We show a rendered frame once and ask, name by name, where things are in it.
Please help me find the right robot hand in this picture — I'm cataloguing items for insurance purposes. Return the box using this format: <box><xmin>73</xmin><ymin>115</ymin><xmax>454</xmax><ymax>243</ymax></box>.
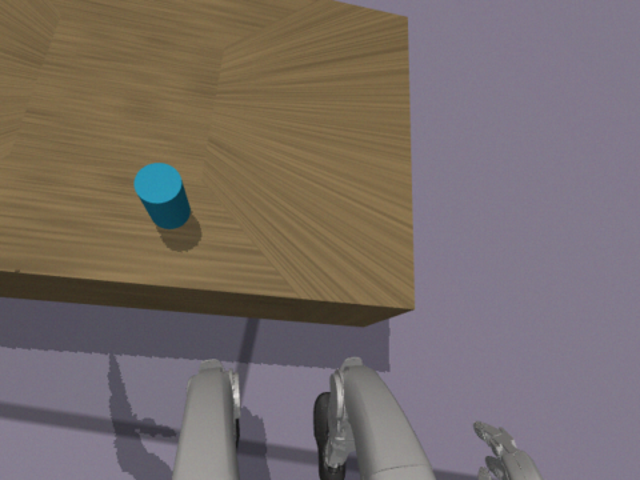
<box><xmin>473</xmin><ymin>421</ymin><xmax>544</xmax><ymax>480</ymax></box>

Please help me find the can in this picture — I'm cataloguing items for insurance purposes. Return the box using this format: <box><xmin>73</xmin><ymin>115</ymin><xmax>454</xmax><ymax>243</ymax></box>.
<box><xmin>134</xmin><ymin>163</ymin><xmax>190</xmax><ymax>229</ymax></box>

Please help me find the right robot foot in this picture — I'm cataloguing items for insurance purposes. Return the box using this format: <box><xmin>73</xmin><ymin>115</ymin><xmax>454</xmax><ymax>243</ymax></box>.
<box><xmin>313</xmin><ymin>392</ymin><xmax>345</xmax><ymax>480</ymax></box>

